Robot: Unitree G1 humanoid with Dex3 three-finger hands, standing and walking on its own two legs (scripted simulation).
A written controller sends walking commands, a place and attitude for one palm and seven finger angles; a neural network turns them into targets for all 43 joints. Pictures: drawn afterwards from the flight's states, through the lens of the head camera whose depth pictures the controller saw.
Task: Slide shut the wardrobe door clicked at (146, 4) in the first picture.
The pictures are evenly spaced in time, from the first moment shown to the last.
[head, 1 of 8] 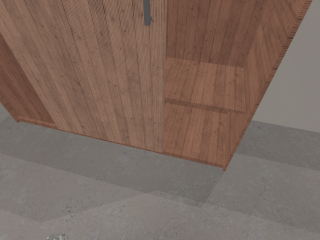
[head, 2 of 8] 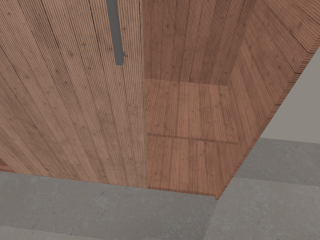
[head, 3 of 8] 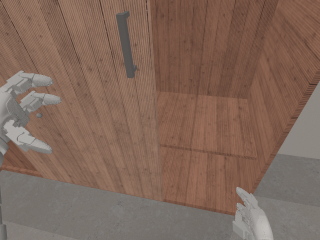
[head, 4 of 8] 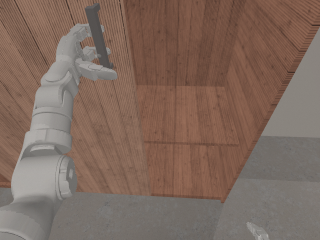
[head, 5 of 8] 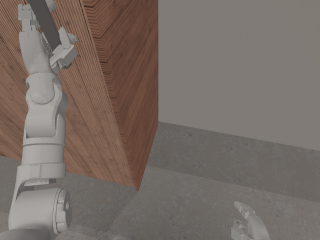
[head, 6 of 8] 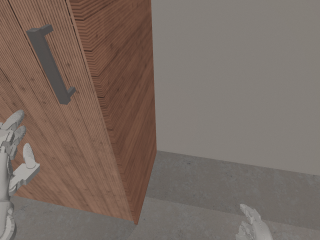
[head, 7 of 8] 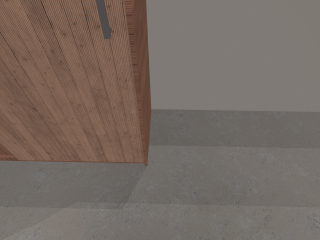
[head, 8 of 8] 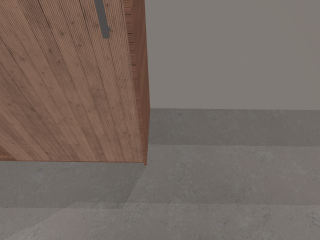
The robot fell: no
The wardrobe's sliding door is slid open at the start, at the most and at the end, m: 0.44 0.44 0.00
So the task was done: yes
